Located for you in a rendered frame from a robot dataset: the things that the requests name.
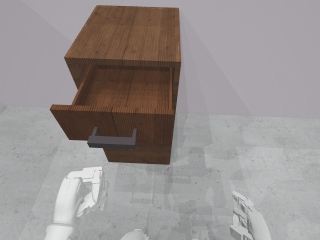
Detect handle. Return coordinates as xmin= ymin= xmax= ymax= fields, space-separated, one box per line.
xmin=87 ymin=127 xmax=137 ymax=150

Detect drawer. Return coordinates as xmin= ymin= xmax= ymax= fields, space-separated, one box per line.
xmin=49 ymin=64 xmax=174 ymax=145

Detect cabinet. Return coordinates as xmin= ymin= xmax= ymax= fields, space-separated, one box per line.
xmin=64 ymin=5 xmax=182 ymax=165

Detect robot left forearm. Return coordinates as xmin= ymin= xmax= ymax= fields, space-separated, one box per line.
xmin=44 ymin=223 xmax=81 ymax=240

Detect left robot hand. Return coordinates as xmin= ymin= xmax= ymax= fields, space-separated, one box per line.
xmin=53 ymin=166 xmax=109 ymax=227

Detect right robot hand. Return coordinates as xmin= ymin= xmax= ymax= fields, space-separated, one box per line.
xmin=230 ymin=191 xmax=272 ymax=240

